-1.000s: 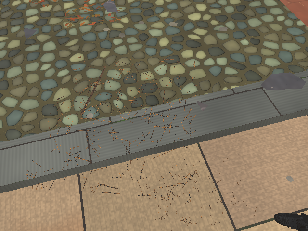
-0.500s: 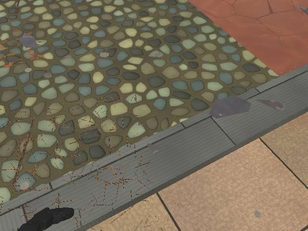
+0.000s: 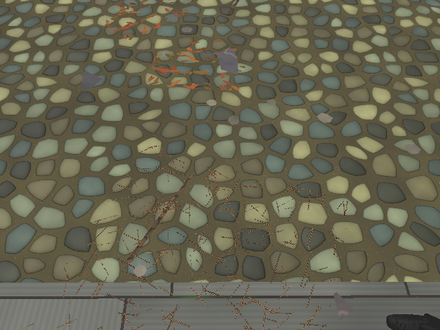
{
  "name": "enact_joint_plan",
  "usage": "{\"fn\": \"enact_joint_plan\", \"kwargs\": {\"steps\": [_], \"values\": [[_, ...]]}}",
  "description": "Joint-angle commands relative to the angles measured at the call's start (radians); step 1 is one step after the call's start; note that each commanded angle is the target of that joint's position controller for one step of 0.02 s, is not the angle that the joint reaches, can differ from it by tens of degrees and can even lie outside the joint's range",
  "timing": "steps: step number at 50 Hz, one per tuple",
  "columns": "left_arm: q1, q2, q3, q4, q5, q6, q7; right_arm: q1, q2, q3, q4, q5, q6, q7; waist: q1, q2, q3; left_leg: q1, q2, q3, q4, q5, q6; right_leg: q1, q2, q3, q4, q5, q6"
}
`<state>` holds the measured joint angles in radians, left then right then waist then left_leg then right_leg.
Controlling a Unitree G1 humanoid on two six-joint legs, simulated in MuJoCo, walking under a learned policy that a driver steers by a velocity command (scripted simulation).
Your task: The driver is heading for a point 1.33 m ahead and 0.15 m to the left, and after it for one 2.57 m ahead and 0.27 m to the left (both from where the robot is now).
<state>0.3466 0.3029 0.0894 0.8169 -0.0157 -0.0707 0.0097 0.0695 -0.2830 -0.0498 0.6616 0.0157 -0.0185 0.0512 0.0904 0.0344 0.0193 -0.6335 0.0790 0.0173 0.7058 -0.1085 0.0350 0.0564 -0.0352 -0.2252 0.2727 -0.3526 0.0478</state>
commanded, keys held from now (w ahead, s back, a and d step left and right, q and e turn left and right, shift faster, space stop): w+q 0.22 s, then w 0.78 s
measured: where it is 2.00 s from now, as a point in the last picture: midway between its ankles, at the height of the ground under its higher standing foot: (181, 138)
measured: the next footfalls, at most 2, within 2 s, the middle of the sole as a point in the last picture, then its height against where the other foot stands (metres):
left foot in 0.06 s outside the picture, level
right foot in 0.54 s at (257, 305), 0.06 m higher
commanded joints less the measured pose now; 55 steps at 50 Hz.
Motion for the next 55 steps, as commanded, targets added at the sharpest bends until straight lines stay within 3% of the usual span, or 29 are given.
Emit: {"fn": "enact_joint_plan", "kwargs": {"steps": [1,2,3,4,5,6,8,10,13,17,19,21,24,27,28,29,30,31,32,33,34,36,38,40,45,50,52,54,55], "values": [[-0.066,0.21,0.047,-0.067,-0.017,0.006,0.008,0.03,-0.105,-0.04,-0.079,-0.005,-0.002,0.006,-0.105,-0.126,-0.037,0.172,-0.086,0.089,-0.048,-0.114,0.064,-0.015,-0.253,0.042,0.16,0.913,-0.142],[-0.073,0.203,0.042,-0.069,-0.021,0.014,0.01,0.184,-0.144,-0.067,-0.038,-0.003,-0.001,0.002,-0.19,-0.107,-0.116,0.387,-0.14,0.116,-0.122,-0.052,0.097,-0.071,-0.218,0.006,0.363,0.985,-0.114],[-0.058,0.167,0.026,-0.081,-0.004,0.008,0.013,0.344,-0.214,-0.101,0.005,0.002,0.008,-0.018,-0.259,-0.043,-0.196,0.689,-0.113,0.014,-0.142,0.011,0.137,-0.296,-0.177,0.001,0.641,0.778,-0.063],[0.02,0.003,-0.025,-0.136,0.049,-0.015,0.0,0.333,-0.353,-0.115,0.001,0.006,0.007,-0.033,-0.136,0.275,-0.237,0.98,0.168,-0.524,-0.198,0.067,0.286,-0.74,0.0,0.056,1.034,-0.195,0.008],[-0.035,0.068,-0.028,-0.151,0.011,-0.052,-0.01,0.378,-0.308,-0.1,-0.037,-0.002,-0.007,-0.025,-0.213,0.163,-0.44,1.067,0.291,-0.872,-0.383,-0.153,0.398,-0.868,0.047,0.305,1.193,-0.254,0.008],[-0.136,0.123,-0.012,-0.168,-0.029,-0.068,-0.016,0.359,-0.248,-0.086,-0.015,-0.008,-0.021,-0.019,-0.229,0.056,-0.29,0.988,0.257,-0.755,-0.412,-0.207,0.348,-0.97,0.002,0.316,1.195,-0.15,-0.01],[-0.164,0.105,-0.02,-0.163,0.006,-0.074,-0.003,0.237,-0.161,-0.057,-0.029,-0.005,-0.026,-0.024,-0.148,-0.03,-0.112,0.688,0.173,-0.541,-0.41,-0.123,0.277,-0.903,-0.07,0.298,1.057,-0.013,-0.025],[-0.129,0.117,-0.007,-0.165,0.022,-0.049,-0.004,0.156,-0.134,-0.043,-0.062,-0.026,-0.026,-0.032,-0.075,0.018,-0.062,0.488,0.119,-0.446,-0.458,0.017,0.268,-0.773,-0.088,0.3,0.993,0.045,-0.014],[-0.113,0.052,-0.025,-0.162,0.034,-0.02,-0.008,0.192,-0.142,-0.042,-0.039,-0.027,-0.029,-0.053,-0.061,0.037,-0.055,0.426,0.102,-0.35,-0.473,0.193,0.281,-0.81,-0.072,0.247,1.059,0.084,0.026],[-0.234,0.0,-0.055,-0.223,0.031,-0.011,-0.01,0.317,-0.106,-0.022,0.024,-0.016,-0.007,-0.07,-0.104,0.017,0.0,0.472,0.075,-0.316,-0.474,0.085,0.245,-1.045,-0.086,0.221,1.084,0.14,0.042],[-0.346,-0.041,-0.081,-0.269,0.04,-0.019,-0.018,0.327,-0.105,-0.018,0.03,-0.012,0.005,-0.079,-0.138,0.003,0.017,0.399,0.041,-0.252,-0.514,0.083,0.215,-0.925,-0.068,0.171,0.838,0.213,0.031],[-0.421,-0.058,-0.088,-0.294,0.027,-0.027,-0.028,0.388,-0.115,-0.018,0.062,-0.015,0.0,-0.077,-0.172,0.058,0.002,0.456,0.081,-0.257,-0.549,0.18,0.216,-0.849,-0.035,0.131,0.722,0.236,0.002],[-0.382,-0.004,-0.069,-0.297,0.002,-0.039,-0.041,0.389,-0.126,-0.016,0.08,-0.003,-0.004,-0.074,-0.131,0.121,-0.013,0.597,0.121,-0.235,-0.513,0.43,0.182,-0.762,0.007,0.112,0.582,0.185,-0.064],[-0.114,0.084,-0.021,-0.242,0.012,-0.033,-0.038,0.329,-0.146,-0.015,0.083,-0.005,-0.003,-0.073,0.028,0.16,-0.169,0.655,0.083,-0.161,-0.195,1.039,0.113,-0.409,0.086,0.099,0.448,0.185,-0.145],[0.054,0.154,-0.005,-0.219,0.024,-0.027,-0.031,0.31,-0.127,-0.007,0.057,-0.013,-0.008,-0.072,0.092,0.06,-0.298,0.494,0.038,-0.158,0.064,0.807,0.086,-0.119,-0.062,0.315,0.394,0.201,-0.209],[0.157,0.239,0.025,-0.169,0.049,-0.02,-0.036,0.448,-0.005,0.013,0.047,-0.001,-0.024,-0.065,0.025,-0.374,-0.454,0.134,-0.177,-0.155,0.492,0.05,0.015,0.177,-0.308,0.905,0.166,-0.059,-0.388],[0.127,0.142,-0.002,-0.173,0.041,-0.026,-0.024,0.41,-0.076,-0.001,0.075,-0.023,-0.045,-0.041,0.032,-0.334,-0.407,-0.009,-0.201,-0.254,0.71,-0.312,0.018,0.141,-0.347,1.162,-0.002,-0.183,-0.387],[0.032,0.082,-0.021,-0.172,0.021,-0.027,-0.015,0.319,-0.108,-0.017,0.054,0.002,-0.051,-0.026,0.001,-0.205,-0.197,-0.122,-0.152,-0.236,0.825,-0.302,0.025,-0.024,-0.35,0.998,0.017,-0.28,-0.351],[-0.002,0.061,-0.029,-0.161,0.015,-0.023,-0.013,0.229,-0.092,-0.005,0.018,0.003,-0.052,-0.025,-0.021,-0.078,-0.092,-0.135,-0.094,-0.157,0.828,-0.261,0.041,-0.167,-0.318,0.849,0.007,-0.265,-0.318],[-0.033,0.048,-0.032,-0.139,0.019,-0.027,-0.017,0.185,-0.072,-0.003,-0.004,-0.008,-0.049,-0.026,-0.061,-0.032,-0.017,-0.122,-0.048,-0.125,0.781,-0.223,0.051,-0.285,-0.273,0.721,-0.024,-0.171,-0.295],[-0.074,0.019,-0.042,-0.133,0.028,-0.033,-0.024,0.218,-0.051,-0.001,-0.003,-0.006,-0.041,-0.027,-0.115,-0.066,-0.003,-0.068,-0.009,-0.131,0.728,-0.173,0.055,-0.359,-0.217,0.609,-0.045,-0.086,-0.263],[-0.099,0.0,-0.043,-0.119,0.017,-0.043,-0.034,0.269,-0.039,-0.001,0.022,0.009,-0.024,-0.034,-0.144,-0.112,0.0,-0.021,0.004,-0.12,0.655,-0.146,0.039,-0.39,-0.164,0.471,-0.093,0.023,-0.258],[-0.081,0.037,-0.031,-0.103,0.015,-0.047,-0.031,0.235,-0.039,0.001,0.021,-0.003,-0.017,-0.045,-0.132,-0.09,0.01,-0.03,0.014,-0.075,0.498,-0.097,0.005,-0.374,-0.139,0.367,-0.124,0.138,-0.276],[-0.039,0.061,-0.025,-0.084,0.02,-0.048,-0.022,0.15,-0.034,0.003,-0.002,-0.016,-0.029,-0.047,-0.104,-0.082,-0.001,-0.079,0.039,-0.068,0.379,-0.016,-0.025,-0.298,-0.158,0.35,-0.14,0.246,-0.291],[0.016,0.126,-0.006,-0.063,0.003,-0.026,-0.008,-0.02,-0.006,0.013,-0.031,-0.001,-0.051,-0.03,-0.025,-0.099,0.015,-0.008,0.012,-0.012,-0.005,0.135,-0.054,-0.212,-0.161,0.273,-0.156,0.271,-0.263],[0.053,0.147,0.007,-0.03,-0.01,-0.001,-0.013,-0.089,-0.041,0.001,-0.055,0.008,-0.064,-0.006,-0.005,-0.114,0.047,0.011,-0.007,-0.018,-0.17,0.079,-0.021,-0.073,-0.23,0.3,-0.097,0.284,-0.244],[0.03,0.16,0.012,-0.022,-0.013,0.01,-0.01,-0.04,-0.066,-0.01,-0.046,0.004,-0.071,-0.003,-0.046,-0.13,0.022,0.097,-0.029,-0.002,-0.216,0.022,0.01,-0.034,-0.239,0.302,-0.028,0.402,-0.223],[0.012,0.13,-0.001,-0.022,-0.007,0.018,-0.006,0.194,-0.142,-0.051,0.022,-0.007,-0.073,-0.017,-0.164,-0.103,-0.13,0.449,-0.058,0.021,-0.242,0.028,0.063,-0.105,-0.155,0.219,0.273,0.627,-0.168],[0.012,0.063,-0.029,-0.055,0.023,0.015,-0.003,0.376,-0.228,-0.074,0.049,-0.02,-0.069,-0.03,-0.227,0.046,-0.294,0.745,0.15,-0.217,-0.208,0.064,0.132,-0.313,-0.09,0.169,0.61,0.358,-0.123]]}}
Velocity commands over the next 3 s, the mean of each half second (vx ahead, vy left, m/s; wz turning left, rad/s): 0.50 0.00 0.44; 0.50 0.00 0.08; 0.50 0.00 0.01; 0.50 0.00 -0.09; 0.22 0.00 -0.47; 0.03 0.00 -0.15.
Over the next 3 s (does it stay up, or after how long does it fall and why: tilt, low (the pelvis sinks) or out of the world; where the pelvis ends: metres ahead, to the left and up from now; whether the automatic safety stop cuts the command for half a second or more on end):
stays up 1.26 0.26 0.07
